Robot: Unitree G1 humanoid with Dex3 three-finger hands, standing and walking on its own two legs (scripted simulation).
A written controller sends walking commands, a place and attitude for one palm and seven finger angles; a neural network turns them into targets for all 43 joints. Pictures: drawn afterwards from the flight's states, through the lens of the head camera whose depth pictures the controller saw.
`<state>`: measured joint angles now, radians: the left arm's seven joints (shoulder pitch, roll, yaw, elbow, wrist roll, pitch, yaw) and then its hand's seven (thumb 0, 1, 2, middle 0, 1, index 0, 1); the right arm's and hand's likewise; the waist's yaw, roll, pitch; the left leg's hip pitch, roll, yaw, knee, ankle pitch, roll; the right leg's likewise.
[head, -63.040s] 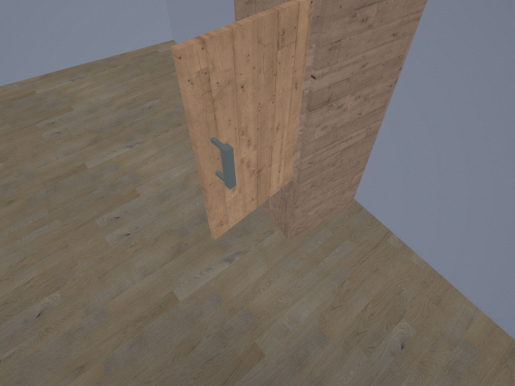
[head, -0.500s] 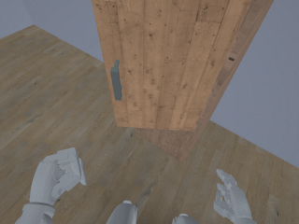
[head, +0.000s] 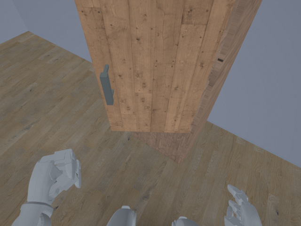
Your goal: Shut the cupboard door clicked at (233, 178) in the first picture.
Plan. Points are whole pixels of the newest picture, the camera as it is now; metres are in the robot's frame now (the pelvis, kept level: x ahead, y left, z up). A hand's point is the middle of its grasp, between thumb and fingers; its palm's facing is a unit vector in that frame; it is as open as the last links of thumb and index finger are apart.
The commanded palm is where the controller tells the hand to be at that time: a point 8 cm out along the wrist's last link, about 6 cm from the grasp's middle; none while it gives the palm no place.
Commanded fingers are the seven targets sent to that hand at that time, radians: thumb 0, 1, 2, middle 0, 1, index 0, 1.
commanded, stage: raise the hand and make a fist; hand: left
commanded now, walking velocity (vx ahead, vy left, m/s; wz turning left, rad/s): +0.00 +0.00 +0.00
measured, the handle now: (108, 85) +0.51 +0.17 +0.06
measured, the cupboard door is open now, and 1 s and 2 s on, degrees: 33 33 33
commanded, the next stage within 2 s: bring the fist close to the handle in 0.12 s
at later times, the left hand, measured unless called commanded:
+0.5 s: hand (90, 158) +0.27 +0.16 +0.06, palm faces -0.01 -1.00 -0.03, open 3.1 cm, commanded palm +0.25 +0.22 +0.06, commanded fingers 0.00 0.90 0.90 -1.30 -1.50 -1.30 -1.50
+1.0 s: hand (107, 128) +0.35 +0.14 +0.07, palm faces +0.01 -1.00 -0.03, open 3.1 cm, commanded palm +0.33 +0.19 +0.06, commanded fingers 0.00 0.90 0.90 -1.30 -1.50 -1.30 -1.50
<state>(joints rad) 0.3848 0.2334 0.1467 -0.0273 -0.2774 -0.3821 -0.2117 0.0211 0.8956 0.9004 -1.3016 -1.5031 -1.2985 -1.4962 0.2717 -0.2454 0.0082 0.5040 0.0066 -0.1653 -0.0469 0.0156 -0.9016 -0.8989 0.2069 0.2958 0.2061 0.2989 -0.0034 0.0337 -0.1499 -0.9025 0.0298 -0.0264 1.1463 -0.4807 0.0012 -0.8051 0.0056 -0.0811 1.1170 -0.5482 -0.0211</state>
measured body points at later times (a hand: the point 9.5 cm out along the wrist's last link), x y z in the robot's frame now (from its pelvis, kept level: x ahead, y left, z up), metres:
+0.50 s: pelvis +0.00 +0.00 +0.00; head +0.05 -0.01 +0.44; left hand +0.26 +0.22 +0.06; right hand +0.18 -0.24 -0.08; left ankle +0.04 +0.12 -0.65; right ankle +0.00 -0.11 -0.65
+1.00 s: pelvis +0.00 +0.00 +0.01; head +0.06 -0.01 +0.45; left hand +0.34 +0.19 +0.07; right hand +0.14 -0.25 -0.09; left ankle +0.04 +0.12 -0.65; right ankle +0.00 -0.11 -0.65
